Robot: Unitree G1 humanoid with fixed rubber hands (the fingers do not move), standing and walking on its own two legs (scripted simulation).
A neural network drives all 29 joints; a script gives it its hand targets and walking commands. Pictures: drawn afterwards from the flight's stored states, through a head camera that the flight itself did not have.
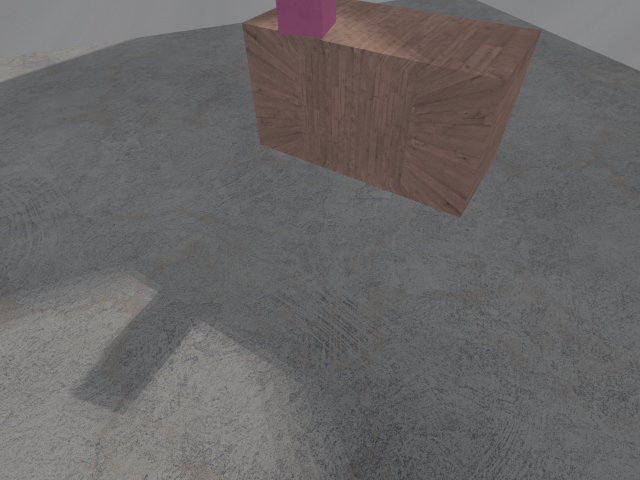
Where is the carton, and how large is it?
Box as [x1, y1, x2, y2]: [276, 0, 335, 37]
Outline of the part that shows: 276,0 279,33 322,37 335,21 335,0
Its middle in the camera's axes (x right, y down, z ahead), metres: -0.06 -1.05 +1.63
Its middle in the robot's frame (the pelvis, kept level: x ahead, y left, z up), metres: +1.93 +0.06 +0.00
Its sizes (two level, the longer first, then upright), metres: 0.210 0.200 0.250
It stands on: a pedestal, 0.65 m high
